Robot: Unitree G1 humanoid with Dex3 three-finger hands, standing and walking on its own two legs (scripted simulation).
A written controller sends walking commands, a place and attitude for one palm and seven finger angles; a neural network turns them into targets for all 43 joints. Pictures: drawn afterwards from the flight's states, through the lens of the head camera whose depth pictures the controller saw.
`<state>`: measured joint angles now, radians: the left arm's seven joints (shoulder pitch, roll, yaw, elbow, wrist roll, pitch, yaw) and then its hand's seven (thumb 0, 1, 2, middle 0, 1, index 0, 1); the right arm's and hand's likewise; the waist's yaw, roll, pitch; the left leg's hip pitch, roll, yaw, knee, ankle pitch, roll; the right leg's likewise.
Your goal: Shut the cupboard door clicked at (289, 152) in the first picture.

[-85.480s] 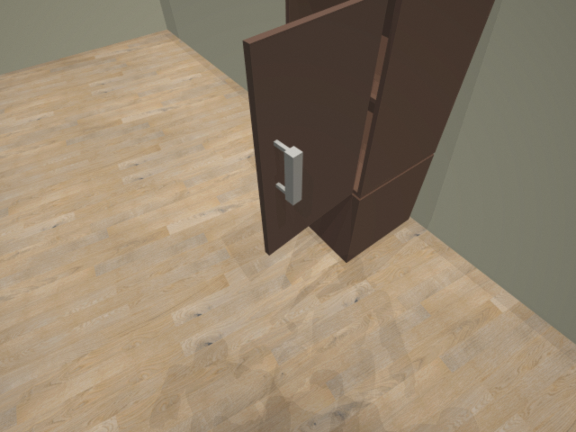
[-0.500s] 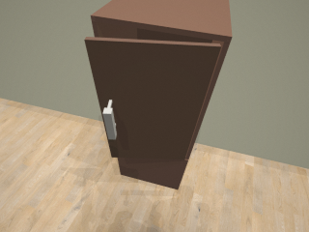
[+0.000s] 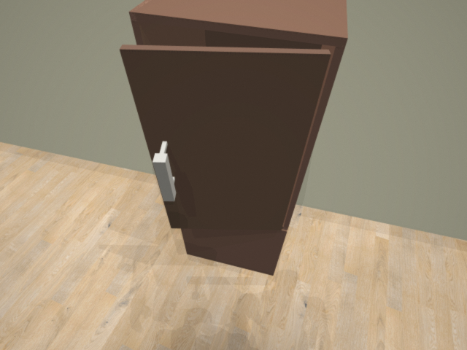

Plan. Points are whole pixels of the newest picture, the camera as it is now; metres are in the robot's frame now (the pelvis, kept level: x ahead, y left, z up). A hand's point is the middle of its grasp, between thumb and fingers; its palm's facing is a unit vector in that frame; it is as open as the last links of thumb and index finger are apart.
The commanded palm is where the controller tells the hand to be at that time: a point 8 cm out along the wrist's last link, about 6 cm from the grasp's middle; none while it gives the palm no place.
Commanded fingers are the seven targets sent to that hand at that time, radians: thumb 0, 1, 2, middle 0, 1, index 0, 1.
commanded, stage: come to a stop and stand still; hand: left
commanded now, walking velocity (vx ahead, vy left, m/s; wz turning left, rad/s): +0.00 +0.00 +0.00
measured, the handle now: (167, 171) +0.50 +0.19 -0.03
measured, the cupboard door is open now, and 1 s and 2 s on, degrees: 14 14 14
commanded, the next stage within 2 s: look again from close up in 0.40 s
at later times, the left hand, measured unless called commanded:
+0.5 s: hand out of the picture +0.03 +0.19 -0.16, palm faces -0.03 -0.97 -0.24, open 7.4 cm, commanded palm none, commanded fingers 0.00 0.90 0.90 -0.20 -0.30 -0.20 -0.30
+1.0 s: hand out of the picture +0.06 +0.17 -0.16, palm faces -0.01 -0.97 -0.22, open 7.4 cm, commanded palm none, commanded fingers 0.00 0.90 0.90 -0.20 -0.30 -0.20 -0.30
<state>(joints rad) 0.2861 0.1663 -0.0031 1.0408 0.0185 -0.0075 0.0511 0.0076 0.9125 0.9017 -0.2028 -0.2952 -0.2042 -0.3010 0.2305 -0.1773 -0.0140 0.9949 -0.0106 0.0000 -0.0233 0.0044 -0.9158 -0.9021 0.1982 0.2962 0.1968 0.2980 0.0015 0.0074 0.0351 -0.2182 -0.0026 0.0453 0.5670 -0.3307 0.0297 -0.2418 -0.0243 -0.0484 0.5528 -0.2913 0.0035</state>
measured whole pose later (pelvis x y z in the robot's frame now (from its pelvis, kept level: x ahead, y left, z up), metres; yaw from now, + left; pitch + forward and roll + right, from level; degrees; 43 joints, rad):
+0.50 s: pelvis +0.00 +0.00 +0.01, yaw -1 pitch -1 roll +1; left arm 0.24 0.19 -0.02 1.07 0.01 -0.01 0.02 0.00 0.90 0.90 -0.20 -0.29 -0.20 -0.30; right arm 0.26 -0.21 0.02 1.08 -0.01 -0.01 -0.02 0.00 -0.90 -0.90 0.20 0.30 0.20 0.30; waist 0.00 0.01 0.05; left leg -0.16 -0.02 0.07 0.43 -0.26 0.03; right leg -0.22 -0.04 -0.03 0.48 -0.25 0.01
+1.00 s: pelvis +0.02 -0.02 +0.01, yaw -1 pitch -1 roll +1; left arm 0.21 0.19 -0.01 1.10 0.01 -0.02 0.03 0.00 0.91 0.90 -0.20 -0.30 -0.20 -0.30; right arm 0.21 -0.18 0.01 1.12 -0.01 -0.02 -0.03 0.00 -0.90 -0.90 0.20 0.30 0.20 0.30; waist 0.01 -0.01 0.04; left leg -0.12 0.01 0.05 0.42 -0.29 0.00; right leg -0.18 -0.01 -0.04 0.46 -0.28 -0.02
